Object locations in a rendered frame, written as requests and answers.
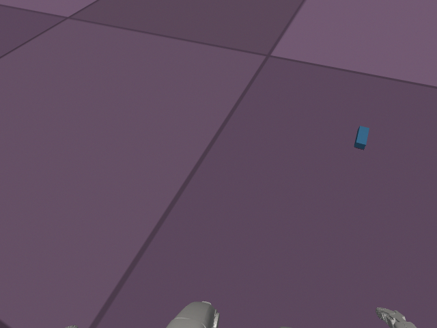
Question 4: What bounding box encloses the right robot hand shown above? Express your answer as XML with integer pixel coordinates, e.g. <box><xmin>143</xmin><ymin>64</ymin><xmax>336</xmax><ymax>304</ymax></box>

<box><xmin>376</xmin><ymin>307</ymin><xmax>416</xmax><ymax>328</ymax></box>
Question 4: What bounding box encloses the small box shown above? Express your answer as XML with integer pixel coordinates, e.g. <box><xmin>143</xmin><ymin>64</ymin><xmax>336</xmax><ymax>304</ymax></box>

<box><xmin>354</xmin><ymin>126</ymin><xmax>369</xmax><ymax>149</ymax></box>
